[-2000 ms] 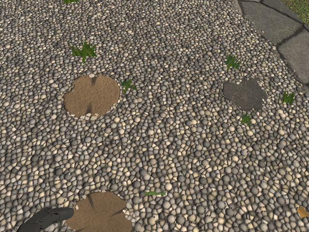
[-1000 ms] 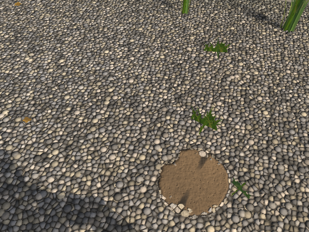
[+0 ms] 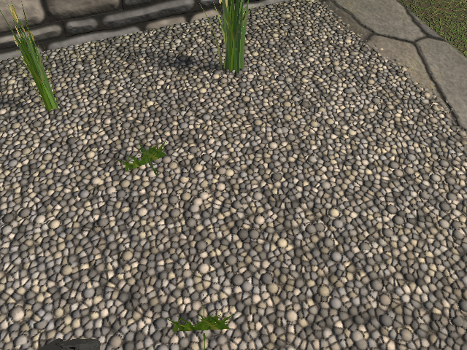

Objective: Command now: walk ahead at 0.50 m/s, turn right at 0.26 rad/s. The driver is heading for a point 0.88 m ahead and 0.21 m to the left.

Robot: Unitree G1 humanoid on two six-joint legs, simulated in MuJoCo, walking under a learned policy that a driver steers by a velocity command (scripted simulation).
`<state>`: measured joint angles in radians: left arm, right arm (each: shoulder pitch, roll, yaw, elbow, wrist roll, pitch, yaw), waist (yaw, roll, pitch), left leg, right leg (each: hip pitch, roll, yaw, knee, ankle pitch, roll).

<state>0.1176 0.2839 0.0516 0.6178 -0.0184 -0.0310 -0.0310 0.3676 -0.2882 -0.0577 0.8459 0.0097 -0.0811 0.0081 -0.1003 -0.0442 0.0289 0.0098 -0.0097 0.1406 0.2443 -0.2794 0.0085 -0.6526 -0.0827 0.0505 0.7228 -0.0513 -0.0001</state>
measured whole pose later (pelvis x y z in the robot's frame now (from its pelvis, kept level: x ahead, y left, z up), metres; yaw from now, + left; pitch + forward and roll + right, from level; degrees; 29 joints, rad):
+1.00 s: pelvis +0.55 +0.07 +0.00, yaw +27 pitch +2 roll +0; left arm 0.04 0.29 0.06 0.70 0.00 -0.09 -0.01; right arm 0.33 -0.28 -0.07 0.74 0.02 -0.04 -0.01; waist -0.07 -0.04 0.04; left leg -0.12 -0.11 -0.14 0.35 -0.24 0.09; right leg -0.64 -0.07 0.10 0.62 0.02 0.07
